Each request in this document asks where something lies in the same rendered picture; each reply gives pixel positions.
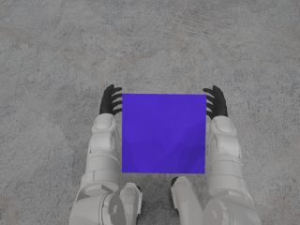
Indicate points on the robot left upper arm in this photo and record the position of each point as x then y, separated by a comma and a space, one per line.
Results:
102, 209

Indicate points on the carton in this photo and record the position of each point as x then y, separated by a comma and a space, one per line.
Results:
163, 133

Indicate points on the robot right hand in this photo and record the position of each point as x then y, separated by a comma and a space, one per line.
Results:
218, 108

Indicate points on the left robot shin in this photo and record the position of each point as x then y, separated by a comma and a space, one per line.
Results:
130, 185

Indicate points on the robot left thigh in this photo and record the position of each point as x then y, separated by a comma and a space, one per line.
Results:
132, 202

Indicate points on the robot right upper arm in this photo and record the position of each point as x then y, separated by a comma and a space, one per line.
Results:
220, 211

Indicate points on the right robot forearm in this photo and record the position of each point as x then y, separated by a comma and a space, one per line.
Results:
227, 179

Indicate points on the left robot forearm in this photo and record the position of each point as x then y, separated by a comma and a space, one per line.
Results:
102, 156

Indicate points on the robot left hand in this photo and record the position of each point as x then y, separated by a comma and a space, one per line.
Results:
107, 105

